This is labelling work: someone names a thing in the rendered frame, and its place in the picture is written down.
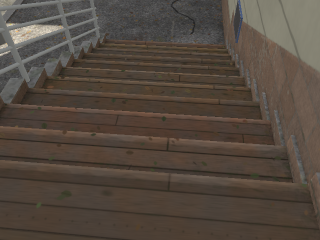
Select stairs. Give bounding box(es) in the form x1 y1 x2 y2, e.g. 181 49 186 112
0 39 294 183

